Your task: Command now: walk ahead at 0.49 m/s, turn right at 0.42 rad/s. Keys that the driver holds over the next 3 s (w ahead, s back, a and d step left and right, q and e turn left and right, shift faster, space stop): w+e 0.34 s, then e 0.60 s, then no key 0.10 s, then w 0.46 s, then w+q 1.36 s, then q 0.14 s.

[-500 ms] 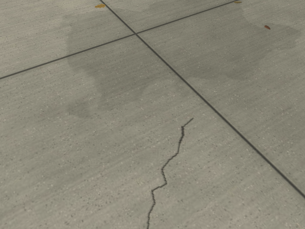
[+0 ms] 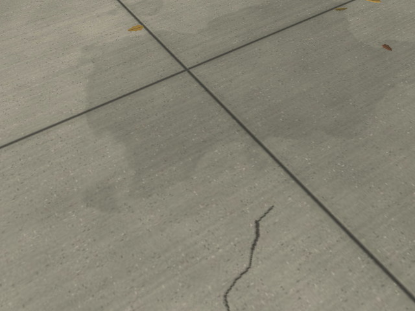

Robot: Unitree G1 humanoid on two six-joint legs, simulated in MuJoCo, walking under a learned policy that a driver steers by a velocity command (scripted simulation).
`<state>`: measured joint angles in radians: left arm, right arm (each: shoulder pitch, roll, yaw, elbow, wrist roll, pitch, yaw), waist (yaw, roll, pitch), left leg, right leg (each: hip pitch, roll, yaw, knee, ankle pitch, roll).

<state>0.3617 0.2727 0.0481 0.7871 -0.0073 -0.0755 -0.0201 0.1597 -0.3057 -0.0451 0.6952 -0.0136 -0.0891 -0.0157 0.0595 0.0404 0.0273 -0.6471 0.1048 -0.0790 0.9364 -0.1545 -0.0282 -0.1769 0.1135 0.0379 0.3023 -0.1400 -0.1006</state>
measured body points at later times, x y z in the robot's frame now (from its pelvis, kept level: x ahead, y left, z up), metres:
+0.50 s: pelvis +0.26 +0.04 +0.00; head +0.30 +0.03 +0.45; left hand +0.49 +0.27 -0.10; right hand +0.27 -0.26 -0.11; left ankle +0.28 +0.15 -0.75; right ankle +0.29 -0.12 -0.68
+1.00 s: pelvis +0.37 -0.03 -0.01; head +0.40 -0.07 +0.44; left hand +0.66 +0.12 -0.09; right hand +0.37 -0.35 -0.12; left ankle +0.50 +0.09 -0.70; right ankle +0.40 -0.14 -0.75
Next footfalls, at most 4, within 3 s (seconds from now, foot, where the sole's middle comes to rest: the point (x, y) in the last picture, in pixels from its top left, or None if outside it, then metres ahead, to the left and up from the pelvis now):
0.24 left None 0.32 0.14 -0.78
0.70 right None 0.43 -0.16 -0.78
1.14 left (218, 301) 0.51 0.05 -0.78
1.56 right None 0.49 -0.28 -0.78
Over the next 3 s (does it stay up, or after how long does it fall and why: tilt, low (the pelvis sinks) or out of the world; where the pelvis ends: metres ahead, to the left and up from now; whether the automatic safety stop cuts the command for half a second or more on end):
stays up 1.16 -0.40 -0.02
